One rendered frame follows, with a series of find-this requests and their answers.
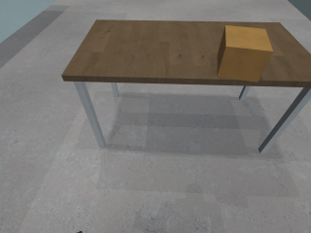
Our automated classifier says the table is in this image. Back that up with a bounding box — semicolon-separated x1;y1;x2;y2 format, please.
61;19;311;154

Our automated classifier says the carton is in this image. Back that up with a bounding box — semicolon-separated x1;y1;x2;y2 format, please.
217;25;273;83

